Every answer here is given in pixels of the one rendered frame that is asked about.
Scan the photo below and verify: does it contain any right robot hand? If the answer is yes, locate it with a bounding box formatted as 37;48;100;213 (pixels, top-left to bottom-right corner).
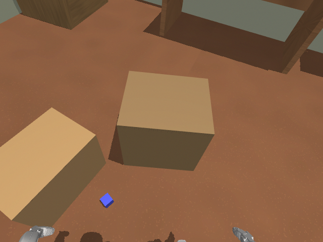
233;227;255;242

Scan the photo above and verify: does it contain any desk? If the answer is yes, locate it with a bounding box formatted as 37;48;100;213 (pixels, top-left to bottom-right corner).
159;0;323;74

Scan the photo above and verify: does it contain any left robot hand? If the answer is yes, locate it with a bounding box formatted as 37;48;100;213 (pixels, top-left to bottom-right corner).
19;225;55;242

